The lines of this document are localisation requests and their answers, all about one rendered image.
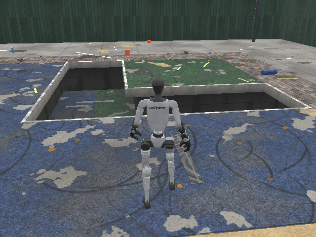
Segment robot torso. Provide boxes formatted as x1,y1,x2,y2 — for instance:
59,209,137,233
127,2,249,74
147,99,169,148

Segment right robot hand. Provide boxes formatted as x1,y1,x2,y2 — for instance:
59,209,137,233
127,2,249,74
180,140,191,152

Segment robot left thigh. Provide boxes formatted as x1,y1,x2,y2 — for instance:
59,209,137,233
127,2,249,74
141,138,151,177

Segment robot left forearm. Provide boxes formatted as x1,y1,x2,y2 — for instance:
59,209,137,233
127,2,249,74
131,118,138,133

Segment robot left upper arm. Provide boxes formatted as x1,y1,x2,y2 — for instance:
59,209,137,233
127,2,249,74
134,99,148,126

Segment robot right forearm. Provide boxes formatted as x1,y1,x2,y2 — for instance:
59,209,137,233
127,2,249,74
178,120,189,142

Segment left robot hand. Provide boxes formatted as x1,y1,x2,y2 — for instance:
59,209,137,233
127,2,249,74
130,131,142,140

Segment robot right upper arm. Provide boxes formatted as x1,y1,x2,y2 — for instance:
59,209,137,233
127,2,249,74
168,100,182,128

